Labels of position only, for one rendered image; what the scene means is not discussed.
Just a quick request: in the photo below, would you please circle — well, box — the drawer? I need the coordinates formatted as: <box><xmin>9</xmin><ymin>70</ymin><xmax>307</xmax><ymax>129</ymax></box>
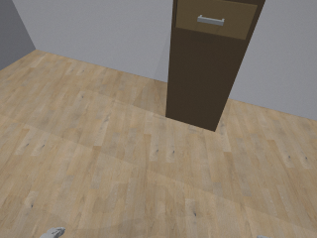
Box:
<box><xmin>175</xmin><ymin>0</ymin><xmax>258</xmax><ymax>40</ymax></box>

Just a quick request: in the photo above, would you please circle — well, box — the robot left hand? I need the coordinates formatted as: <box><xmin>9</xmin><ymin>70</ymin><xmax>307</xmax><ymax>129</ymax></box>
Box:
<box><xmin>40</xmin><ymin>227</ymin><xmax>65</xmax><ymax>238</ymax></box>

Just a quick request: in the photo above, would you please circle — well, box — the handle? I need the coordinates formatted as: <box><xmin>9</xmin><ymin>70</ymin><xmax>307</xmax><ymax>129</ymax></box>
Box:
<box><xmin>197</xmin><ymin>15</ymin><xmax>225</xmax><ymax>26</ymax></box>

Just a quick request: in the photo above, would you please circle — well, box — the cabinet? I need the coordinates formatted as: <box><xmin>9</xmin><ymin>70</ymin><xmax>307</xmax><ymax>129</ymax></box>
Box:
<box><xmin>165</xmin><ymin>0</ymin><xmax>265</xmax><ymax>132</ymax></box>

